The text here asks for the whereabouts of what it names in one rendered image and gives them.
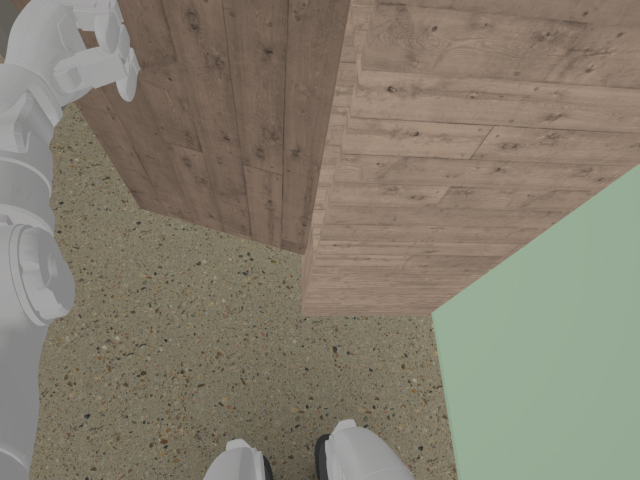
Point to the right robot shin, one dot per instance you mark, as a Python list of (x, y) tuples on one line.
[(341, 425)]

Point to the robot left forearm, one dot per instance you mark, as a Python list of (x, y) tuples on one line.
[(29, 111)]

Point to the left robot upper arm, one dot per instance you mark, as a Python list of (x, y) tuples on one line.
[(36, 286)]

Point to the robot left hand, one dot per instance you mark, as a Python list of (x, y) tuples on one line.
[(44, 39)]

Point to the left robot thigh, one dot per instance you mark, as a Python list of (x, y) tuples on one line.
[(237, 464)]

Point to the cupboard door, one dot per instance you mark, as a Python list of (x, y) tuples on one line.
[(228, 123)]

